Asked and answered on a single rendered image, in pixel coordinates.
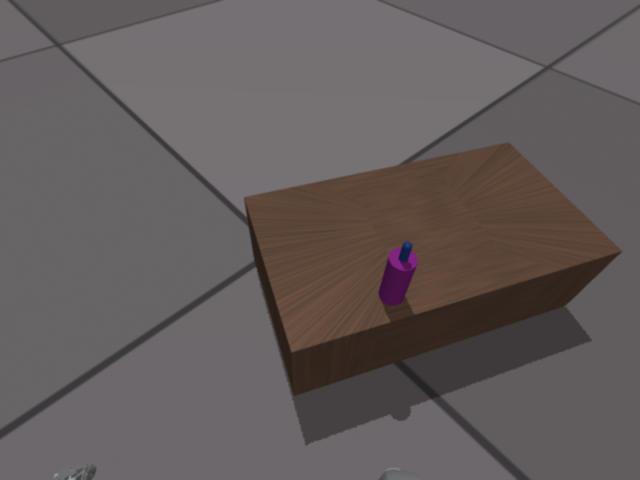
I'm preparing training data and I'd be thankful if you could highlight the left robot hand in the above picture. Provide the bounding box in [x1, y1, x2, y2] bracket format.
[48, 464, 96, 480]

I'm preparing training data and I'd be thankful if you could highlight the bottle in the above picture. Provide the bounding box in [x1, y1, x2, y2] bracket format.
[379, 242, 418, 306]

